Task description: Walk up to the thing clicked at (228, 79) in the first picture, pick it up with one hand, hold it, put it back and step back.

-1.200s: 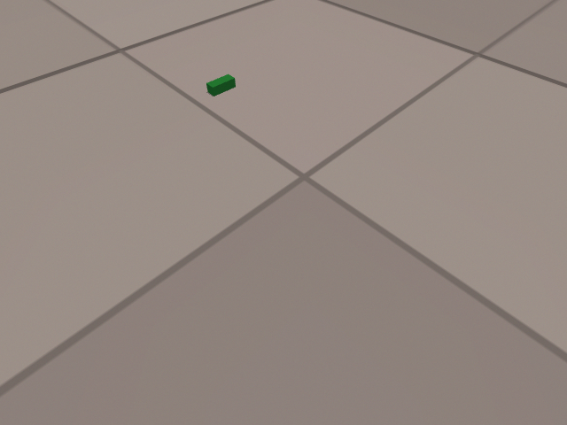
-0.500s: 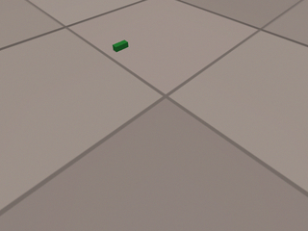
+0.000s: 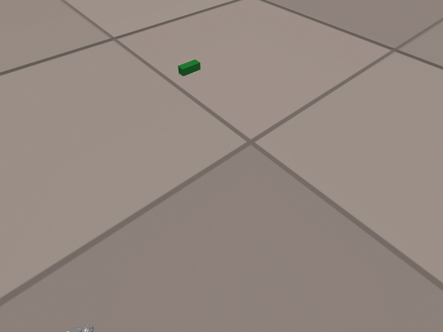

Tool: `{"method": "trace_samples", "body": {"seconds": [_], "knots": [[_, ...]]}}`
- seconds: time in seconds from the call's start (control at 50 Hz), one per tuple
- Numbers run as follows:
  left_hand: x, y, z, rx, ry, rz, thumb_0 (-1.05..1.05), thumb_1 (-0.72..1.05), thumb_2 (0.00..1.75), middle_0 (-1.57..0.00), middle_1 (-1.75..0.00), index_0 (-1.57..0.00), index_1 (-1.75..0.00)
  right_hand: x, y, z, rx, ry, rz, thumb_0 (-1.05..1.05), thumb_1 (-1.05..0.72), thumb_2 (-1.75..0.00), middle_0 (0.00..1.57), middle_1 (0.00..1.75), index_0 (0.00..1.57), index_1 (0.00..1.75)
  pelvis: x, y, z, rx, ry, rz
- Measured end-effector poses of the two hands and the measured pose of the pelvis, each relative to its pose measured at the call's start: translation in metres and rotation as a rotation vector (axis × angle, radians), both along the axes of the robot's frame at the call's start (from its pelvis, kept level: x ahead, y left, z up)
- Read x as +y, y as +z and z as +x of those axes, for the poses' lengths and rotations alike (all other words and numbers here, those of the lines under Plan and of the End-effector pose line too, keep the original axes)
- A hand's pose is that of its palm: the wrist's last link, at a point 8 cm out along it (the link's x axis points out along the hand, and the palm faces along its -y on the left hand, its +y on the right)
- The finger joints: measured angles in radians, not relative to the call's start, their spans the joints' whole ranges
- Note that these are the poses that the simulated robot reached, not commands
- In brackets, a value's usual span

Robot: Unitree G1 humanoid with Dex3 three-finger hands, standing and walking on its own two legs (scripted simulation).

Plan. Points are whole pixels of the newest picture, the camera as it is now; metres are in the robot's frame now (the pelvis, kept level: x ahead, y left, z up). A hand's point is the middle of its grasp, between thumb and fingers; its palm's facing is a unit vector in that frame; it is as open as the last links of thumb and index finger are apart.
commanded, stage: walk up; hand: left
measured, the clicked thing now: (189, 67) +2.23 +0.32 -0.75
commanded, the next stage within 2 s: none
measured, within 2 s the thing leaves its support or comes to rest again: neither
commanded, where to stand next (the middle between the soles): +2.08 -0.13 m, yaw +38 degrees
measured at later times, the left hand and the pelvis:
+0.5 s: hand (61, 292) +0.22 +0.37 -0.15, palm faces +0.19 -0.95 -0.26, open 7.4 cm; pelvis +0.18 +0.07 -0.01, yaw +13 degrees
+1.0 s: hand (104, 209) +0.44 +0.34 -0.16, palm faces +0.42 -0.85 -0.31, open 7.4 cm; pelvis +0.51 +0.06 -0.01, yaw +24 degrees
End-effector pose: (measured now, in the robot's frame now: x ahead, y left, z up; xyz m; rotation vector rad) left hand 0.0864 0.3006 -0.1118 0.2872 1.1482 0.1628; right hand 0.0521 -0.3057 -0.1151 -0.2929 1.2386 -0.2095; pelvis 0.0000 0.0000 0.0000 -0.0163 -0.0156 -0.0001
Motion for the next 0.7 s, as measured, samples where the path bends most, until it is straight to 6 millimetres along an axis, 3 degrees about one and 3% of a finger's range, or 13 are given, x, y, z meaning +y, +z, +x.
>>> {"method": "trace_samples", "body": {"seconds": [0.08,0.18,0.28,0.42,0.52,0.62,0.7], "knots": [[0.027,0.005,-0.007,-0.083,0.088,0.017,0.0,0.9,0.9,-0.2,-0.3,-0.21,-0.3,-0.005,0.012,0.037,0.016,0.103,-0.043,0.01,-0.91,-0.9,0.2,0.3,0.2,0.3,0.005,-0.002,0.01,0.009,0.072,0.006],[0.072,0.0,-0.016,-0.052,0.168,0.042,0.0,0.9,0.9,-0.2,-0.3,-0.2,-0.3,0.003,0.039,0.114,-0.087,0.198,-0.094,0.01,-0.91,-0.9,0.2,0.3,0.2,0.3,0.024,-0.005,0.042,-0.004,0.135,0.002],[0.12,-0.027,0.005,-0.037,0.227,0.064,0.01,0.9,0.9,-0.2,-0.3,-0.2,-0.3,0.018,0.047,0.182,-0.224,0.242,-0.194,0.01,-0.91,-0.9,0.2,0.3,0.2,0.3,0.056,-0.032,0.085,-0.022,0.166,0.028],[0.116,-0.018,0.079,-0.073,0.2,-0.016,0.01,0.91,0.9,-0.2,-0.3,-0.2,-0.3,0.048,0.048,0.212,-0.182,0.241,-0.16,0.0,-0.91,-0.9,0.2,0.3,0.2,0.3,0.07,-0.014,0.142,-0.026,0.196,0.049],[0.109,-0.006,0.127,-0.064,0.209,-0.049,0.01,0.9,0.9,-0.2,-0.3,-0.2,-0.3,0.06,0.038,0.245,-0.11,0.265,-0.115,0.01,-0.9,-0.9,0.21,0.3,0.2,0.3,0.072,-0.005,0.195,-0.014,0.239,0.04],[0.108,0.001,0.186,-0.061,0.243,-0.017,0.01,0.9,0.9,-0.2,-0.3,-0.2,-0.3,0.057,0.02,0.304,-0.048,0.293,-0.09,0.01,-0.9,-0.9,0.21,0.3,0.2,0.3,0.065,-0.009,0.263,0.004,0.277,0.043],[0.105,0.0,0.25,-0.107,0.278,0.04,0.01,0.9,0.9,-0.2,-0.3,-0.2,-0.3,0.041,-0.004,0.372,-0.014,0.33,-0.096,0.01,-0.9,-0.9,0.21,0.3,0.21,0.3,0.051,-0.027,0.328,0.018,0.31,0.04]]}}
